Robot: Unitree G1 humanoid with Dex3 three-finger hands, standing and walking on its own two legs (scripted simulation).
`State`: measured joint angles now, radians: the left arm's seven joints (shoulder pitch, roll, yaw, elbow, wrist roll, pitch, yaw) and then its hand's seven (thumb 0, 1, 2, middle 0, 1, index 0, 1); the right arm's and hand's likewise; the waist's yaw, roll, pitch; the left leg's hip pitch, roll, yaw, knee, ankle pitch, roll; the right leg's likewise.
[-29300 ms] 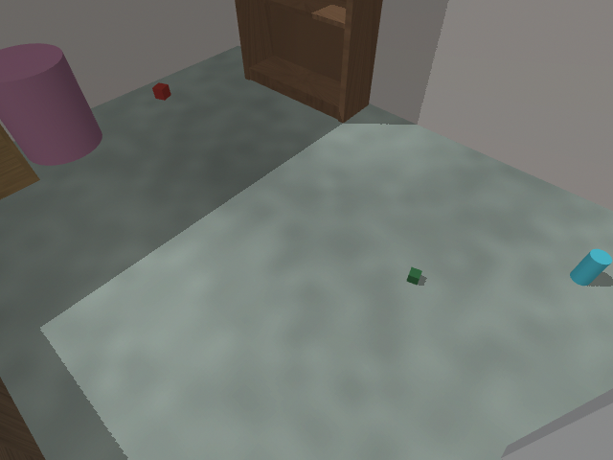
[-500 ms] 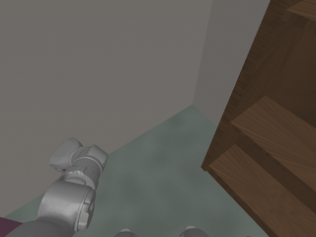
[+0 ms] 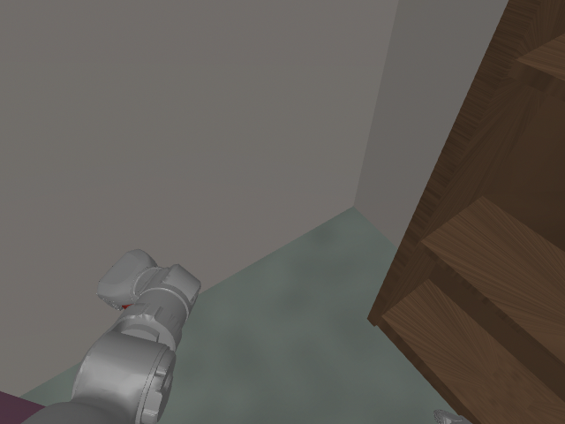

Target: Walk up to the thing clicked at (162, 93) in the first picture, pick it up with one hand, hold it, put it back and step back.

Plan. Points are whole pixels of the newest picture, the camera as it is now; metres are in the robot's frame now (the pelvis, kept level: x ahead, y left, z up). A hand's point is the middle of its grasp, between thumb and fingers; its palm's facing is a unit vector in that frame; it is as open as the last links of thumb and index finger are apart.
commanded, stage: hold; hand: left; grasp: from above
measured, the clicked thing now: (154, 301) +0.34 +0.24 -0.09
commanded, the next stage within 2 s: crouch in 1.54 s
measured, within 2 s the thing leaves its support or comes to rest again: neither
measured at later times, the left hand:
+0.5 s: hand (145, 281) +0.34 +0.23 -0.02, palm faces -0.17 -0.40 -0.90, open 9.8 cm
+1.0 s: hand (144, 291) +0.32 +0.22 -0.01, palm faces -0.18 -0.40 -0.90, open 9.8 cm
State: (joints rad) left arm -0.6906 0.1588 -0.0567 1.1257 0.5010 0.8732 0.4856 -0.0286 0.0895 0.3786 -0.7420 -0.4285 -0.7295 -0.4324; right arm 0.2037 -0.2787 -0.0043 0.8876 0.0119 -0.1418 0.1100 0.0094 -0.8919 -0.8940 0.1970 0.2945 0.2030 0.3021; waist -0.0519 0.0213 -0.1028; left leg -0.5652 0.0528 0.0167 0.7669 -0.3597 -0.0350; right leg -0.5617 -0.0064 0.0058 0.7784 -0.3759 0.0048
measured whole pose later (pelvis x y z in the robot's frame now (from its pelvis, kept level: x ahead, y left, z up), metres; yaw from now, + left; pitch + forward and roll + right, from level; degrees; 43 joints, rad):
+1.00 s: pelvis +0.01 +0.00 +0.02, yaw +1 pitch +5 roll +1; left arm -0.64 0.13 -0.13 1.02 0.50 0.96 0.40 -0.03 0.06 0.42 -0.76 -0.42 -0.74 -0.43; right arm 0.16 -0.27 0.02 0.85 0.03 -0.12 0.12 0.01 -0.89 -0.90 0.20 0.29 0.20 0.30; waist -0.01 0.03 -0.08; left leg -0.38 0.04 0.02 0.59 -0.30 -0.03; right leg -0.38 -0.02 0.00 0.62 -0.32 0.00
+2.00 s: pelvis +0.01 +0.00 +0.01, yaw +0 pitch +9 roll +0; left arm -0.66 0.11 -0.08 1.20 0.52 0.84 0.48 -0.02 0.07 0.40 -0.76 -0.42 -0.74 -0.43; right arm 0.17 -0.26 -0.01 0.88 0.02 -0.14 0.11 0.01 -0.86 -0.89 0.20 0.29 0.20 0.30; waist -0.03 0.01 -0.09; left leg -0.50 0.05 0.01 0.66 -0.32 -0.04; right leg -0.49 0.00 0.00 0.67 -0.34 0.00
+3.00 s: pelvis -0.08 +0.01 -0.34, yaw -5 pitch +39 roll -5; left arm -1.24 0.61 0.35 1.65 0.70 0.52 0.62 -0.03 0.05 0.38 -0.80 -0.37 -0.79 -0.37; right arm 0.17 -0.27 0.01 0.90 -0.10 -0.21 0.24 0.00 -0.91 -0.90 0.20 0.29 0.20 0.30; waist -0.28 0.05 -0.12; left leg -2.17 0.06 -0.10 2.16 -0.67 -0.03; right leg -2.13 0.03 -0.03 2.11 -0.66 0.03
